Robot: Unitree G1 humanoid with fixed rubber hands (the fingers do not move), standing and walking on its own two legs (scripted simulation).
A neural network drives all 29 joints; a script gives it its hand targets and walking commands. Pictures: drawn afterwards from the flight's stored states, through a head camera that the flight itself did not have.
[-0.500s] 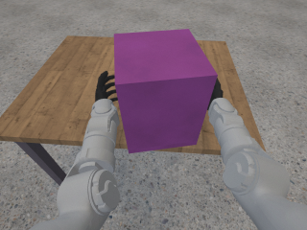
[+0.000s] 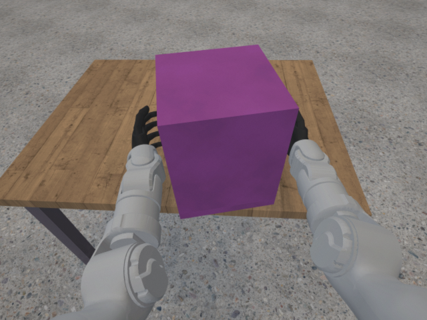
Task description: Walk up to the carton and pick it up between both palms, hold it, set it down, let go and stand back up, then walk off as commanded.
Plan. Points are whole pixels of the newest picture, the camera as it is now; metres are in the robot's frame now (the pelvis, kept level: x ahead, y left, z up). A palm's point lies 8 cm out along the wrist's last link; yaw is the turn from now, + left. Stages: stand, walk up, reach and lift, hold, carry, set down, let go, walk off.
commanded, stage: reach and lift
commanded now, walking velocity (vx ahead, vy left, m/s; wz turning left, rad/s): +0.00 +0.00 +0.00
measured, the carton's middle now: (218, 134) +0.46 +0.06 +0.12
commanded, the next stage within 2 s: none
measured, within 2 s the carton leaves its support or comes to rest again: leaves its support in 0.08 s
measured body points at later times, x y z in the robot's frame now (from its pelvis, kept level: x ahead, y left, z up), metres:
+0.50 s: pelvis -0.01 +0.00 +0.00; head +0.00 +0.00 +0.45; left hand +0.41 +0.20 +0.16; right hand +0.46 -0.09 +0.15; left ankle -0.02 +0.12 -0.74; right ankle +0.00 -0.07 -0.74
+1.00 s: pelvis -0.02 +0.00 +0.00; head -0.04 -0.01 +0.45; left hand +0.39 +0.20 +0.19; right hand +0.44 -0.09 +0.17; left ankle -0.02 +0.12 -0.74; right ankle +0.00 -0.07 -0.74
